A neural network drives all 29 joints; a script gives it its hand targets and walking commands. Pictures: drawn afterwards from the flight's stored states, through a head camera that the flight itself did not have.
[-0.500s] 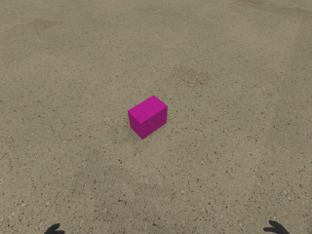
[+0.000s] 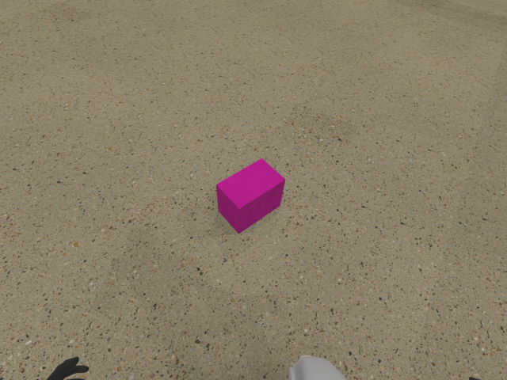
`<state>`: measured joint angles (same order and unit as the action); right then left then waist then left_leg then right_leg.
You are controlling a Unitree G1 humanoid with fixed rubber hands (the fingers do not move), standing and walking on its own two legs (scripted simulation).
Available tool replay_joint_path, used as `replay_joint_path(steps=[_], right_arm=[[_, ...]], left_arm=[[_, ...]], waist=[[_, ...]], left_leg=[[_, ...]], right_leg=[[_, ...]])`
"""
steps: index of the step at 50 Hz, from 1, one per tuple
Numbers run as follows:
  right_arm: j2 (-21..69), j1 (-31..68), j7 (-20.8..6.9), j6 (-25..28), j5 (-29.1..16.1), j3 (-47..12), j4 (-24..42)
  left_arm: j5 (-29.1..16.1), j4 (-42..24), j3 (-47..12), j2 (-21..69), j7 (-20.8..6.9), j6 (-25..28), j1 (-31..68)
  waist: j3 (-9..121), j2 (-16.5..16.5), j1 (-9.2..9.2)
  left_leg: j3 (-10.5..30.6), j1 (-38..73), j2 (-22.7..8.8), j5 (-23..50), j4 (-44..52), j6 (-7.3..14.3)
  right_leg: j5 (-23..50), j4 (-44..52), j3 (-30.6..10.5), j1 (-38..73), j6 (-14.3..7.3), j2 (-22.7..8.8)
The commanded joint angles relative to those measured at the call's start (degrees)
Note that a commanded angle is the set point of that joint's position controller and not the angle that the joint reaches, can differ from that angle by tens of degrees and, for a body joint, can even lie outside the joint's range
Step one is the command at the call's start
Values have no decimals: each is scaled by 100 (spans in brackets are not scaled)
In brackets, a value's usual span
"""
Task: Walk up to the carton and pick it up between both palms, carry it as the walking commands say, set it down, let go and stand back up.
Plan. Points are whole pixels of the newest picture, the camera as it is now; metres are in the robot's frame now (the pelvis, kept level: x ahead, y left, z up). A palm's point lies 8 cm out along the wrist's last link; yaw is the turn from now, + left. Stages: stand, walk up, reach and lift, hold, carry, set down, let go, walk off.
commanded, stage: walk up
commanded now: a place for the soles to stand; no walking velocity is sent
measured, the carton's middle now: (250, 195) +0.92 -0.02 -0.67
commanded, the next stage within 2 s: none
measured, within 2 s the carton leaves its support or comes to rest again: neither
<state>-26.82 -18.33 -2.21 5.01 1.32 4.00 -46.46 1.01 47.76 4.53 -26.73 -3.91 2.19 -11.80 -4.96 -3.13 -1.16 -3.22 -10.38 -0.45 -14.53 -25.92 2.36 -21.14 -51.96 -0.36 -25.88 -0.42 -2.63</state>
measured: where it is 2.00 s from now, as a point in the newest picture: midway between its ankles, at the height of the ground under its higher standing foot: (256, 319)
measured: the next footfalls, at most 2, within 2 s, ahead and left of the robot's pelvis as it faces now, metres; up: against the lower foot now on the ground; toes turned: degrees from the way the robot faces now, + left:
right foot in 0.20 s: +0.20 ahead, -0.14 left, +0.00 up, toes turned -2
left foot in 0.48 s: +0.31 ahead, +0.11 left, +0.00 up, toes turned +4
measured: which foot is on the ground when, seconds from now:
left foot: down 0.00-0.20, up 0.22-0.46, down 0.48-0.86, up 0.88-1.00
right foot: up 0.00-0.18, down 0.20-0.50, up 0.52-0.84, down 0.86-1.00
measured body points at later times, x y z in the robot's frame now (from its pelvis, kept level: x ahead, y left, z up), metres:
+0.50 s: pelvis +0.19 +0.00 -0.02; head +0.20 +0.01 +0.43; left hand +0.25 +0.34 -0.11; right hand +0.30 -0.33 -0.09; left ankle +0.27 +0.11 -0.74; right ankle +0.16 -0.13 -0.74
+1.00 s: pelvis +0.33 -0.03 -0.01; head +0.36 -0.04 +0.43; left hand +0.45 +0.30 -0.09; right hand +0.40 -0.37 -0.11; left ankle +0.34 +0.10 -0.70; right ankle +0.38 -0.16 -0.74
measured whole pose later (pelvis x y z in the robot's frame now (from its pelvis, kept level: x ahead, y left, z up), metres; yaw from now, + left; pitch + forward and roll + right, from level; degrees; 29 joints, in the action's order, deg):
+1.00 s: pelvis +0.33 -0.03 -0.01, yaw +1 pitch -2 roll +0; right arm -26.9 -20.8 -0.3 4.1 0.2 3.0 -42.9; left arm 1.0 42.0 4.8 -25.0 -2.2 3.2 -13.8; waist -5.1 1.1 -0.2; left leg -0.3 -24.3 -2.5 -27.3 -55.3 1.9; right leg -14.3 -34.0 2.4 -17.4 -1.0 -1.4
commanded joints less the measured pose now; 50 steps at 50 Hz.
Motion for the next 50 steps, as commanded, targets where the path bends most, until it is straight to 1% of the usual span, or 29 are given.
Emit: replay_joint_path(steps=[1, 6, 7, 9, 10, 11, 12, 13, 15, 16, 20, 23, 24, 25, 26, 27, 30, 32, 36, 37, 38, 41, 42, 43, 44, 45, 48, 49, 50], right_arm=[[-1354, -245, 21, 109, -1, 373, 369], [-1391, -435, 64, 73, -74, 360, 468], [-1342, -157, 85, 72, -68, 343, 597], [-1133, -404, 87, 19, -131, 260, 622], [-779, -380, 107, 60, -140, 166, 789], [-650, -517, 149, 74, -190, 100, 882], [-1096, -350, 223, 50, -167, 196, 778], [-1143, -390, 202, 44, -221, 188, 673], [-1005, -532, 89, 20, -151, 143, 520], [-954, -647, 47, 21, -56, 184, 541], [-624, -278, -41, 54, -47, 183, 706], [-845, -778, -4, 98, -18, 366, 535], [-940, -1063, 28, 134, 24, 414, 347], [-1332, -1418, 102, 194, 66, 528, 368], [-1909, -1513, 133, 256, 32, 595, 558], [-1738, -1047, 145, 244, -97, 559, 682], [-1393, -631, 175, 209, -118, 420, 794], [-1346, -603, 134, 195, -17, 419, 762], [-1331, -753, 115, 216, -67, 410, 777], [-1406, -459, 99, 189, -55, 428, 877], [-1360, -428, 85, 147, -9, 392, 820], [-1250, -399, 140, 55, -75, 324, 852], [-1052, -581, 168, 44, -59, 233, 834], [-638, -564, 186, 52, -150, 116, 1035], [-672, -732, 252, 20, -162, 40, 902], [-1070, -514, 294, -52, -193, 176, 777], [-1159, -946, 230, -41, -116, 208, 474], [-957, -879, 195, -42, -81, 235, 446], [-915, -754, 176, -50, -44, 210, 471]], left_arm=[[17, -533, 238, -813, -94, 55, 257], [73, -791, 358, -675, -124, 79, 581], [11, -752, 333, -592, -117, 81, 345], [67, -534, 462, -825, -6, 141, -441], [107, -481, 607, -1206, 65, 202, -1114], [44, -635, 641, -1639, 131, 235, -1392], [-56, -711, 603, -1617, 133, 206, -970], [-105, -735, 589, -1404, 183, 225, -635], [-37, -851, 484, -1123, 174, 189, -211], [30, -935, 455, -1128, 143, 184, -119], [33, -973, 418, -1168, -44, 196, -524], [-9, -1315, 310, -1071, -76, 131, 5], [23, -1259, 211, -808, -44, 121, 56], [32, -1357, 94, -589, -30, 122, -102], [37, -1436, 149, -504, 30, 131, -225], [54, -1261, 200, -1077, 111, 136, -163], [40, -926, 300, -1067, 105, 180, -666], [13, -876, 276, -868, 17, 142, -748], [50, -989, 323, -711, -74, 87, -265], [3, -973, 322, -717, -106, 80, -267], [37, -888, 395, -654, -116, 83, -187], [5, -685, 392, -709, 5, 124, -456], [44, -581, 467, -814, 62, 176, -941], [54, -611, 512, -1212, 165, 234, -1347], [33, -764, 529, -1696, 227, 224, -1201], [-34, -698, 531, -1554, 223, 190, -958], [-41, -831, 412, -1212, 242, 151, -361], [17, -887, 376, -1272, 207, 137, -313], [22, -865, 326, -1224, 215, 127, -389]], waist=[[101, 1027, -90], [105, 1184, -177], [212, 1256, 23], [665, 525, 372], [1066, -645, 808], [1133, -1339, 789], [843, -346, 665], [395, 36, 487], [113, -452, 187], [-203, -546, 98], [43, -918, 306], [291, -318, -115], [128, 43, -304], [208, 1134, -479], [303, 1811, -565], [26, 700, -406], [319, 643, -91], [374, 1438, -28], [288, 1111, -105], [467, 1573, -38], [320, 1465, -13], [458, 802, 275], [728, 549, 405], [989, -905, 649], [589, -993, 519], [367, -271, 457], [70, -397, 147], [215, -941, 147], [117, -751, 197]], left_leg=[[1088, 153, -1224, 806, 1112, 1000], [1139, 98, -1252, 1440, 614, 824], [1090, 152, -1323, 1688, 341, 728], [653, -325, -846, 2324, -1120, 520], [382, -1346, -429, 1864, -2937, 280], [302, -2763, 390, -1424, -4356, 8], [1127, -2649, 101, -1655, -4700, 67], [1064, -2748, -211, -1315, -4509, 53], [568, -2030, -480, -1082, -3140, -22], [322, -1700, -338, -851, -2631, -113], [-57, -874, -145, -439, -1250, -97], [-296, 434, 74, 97, -563, -42], [-97, 986, 75, -258, -437, 55], [1466, 1521, -880, -1679, 315, 468], [4318, 1500, -2342, -2800, 1416, 1092], [4417, 869, -2662, -2341, 1315, 1654], [2467, 552, -1949, 63, 779, 1357], [1380, 225, -1426, 1448, 551, 1111], [905, -295, -1256, 1268, 534, 932], [882, -244, -1184, 672, 536, 868], [928, -677, -1167, 114, 706, 846], [734, -961, -1059, 979, -409, 592], [476, -1171, -816, 1040, -1366, 450], [263, -2004, -278, -143, -3249, 135], [445, -2808, 218, -1846, -3830, -50], [798, -2579, -130, -1889, -4159, 25], [431, -1869, -450, -1002, -3036, -50], [300, -1614, -364, -1428, -2484, -39], [160, -1421, -244, -1308, -2176, -81]], right_leg=[[638, 981, 219, -15, 72, -116], [816, 1666, 343, 500, -103, 93], [816, 2057, 330, 747, -222, 107], [851, 2450, 490, 2298, -416, 415], [136, 2824, -919, 3274, -835, -698], [-125, 3533, -3367, 3714, -1681, -2216], [-114, 3562, -3509, 2896, -1952, -2336], [338, 3435, -2535, 2520, -1894, -2126], [-72, 3638, -1206, 1342, -1436, -1286], [648, 3545, -818, 1113, -1266, -1026], [859, 3430, -709, 852, -1308, -1027], [-1308, 2795, -625, -10, -961, -691], [-1690, 2201, -465, -625, -841, -515], [-1602, 793, 32, -1498, -542, -103], [-1138, -712, -95, -2181, -232, 446], [-867, -1122, -688, -1939, -155, 32], [-480, -466, -494, -1262, 2, -255], [-102, 87, -49, -645, 24, -191], [724, 1000, 346, 97, -15, -76], [729, 1173, 374, 349, -38, -48], [832, 1049, 458, 454, -66, 73], [1173, 2008, 425, 1643, -223, 330], [796, 2266, 218, 2218, -355, 222], [249, 3000, -1747, 2674, -710, -1336], [778, 3485, -3251, 2456, -1554, -2318], [705, 3409, -2819, 1864, -1800, -2289], [1438, 3120, -962, 1075, -1309, -1231], [1527, 2975, -789, 1139, -1348, -1191], [2069, 2936, -828, 907, -1337, -1265]])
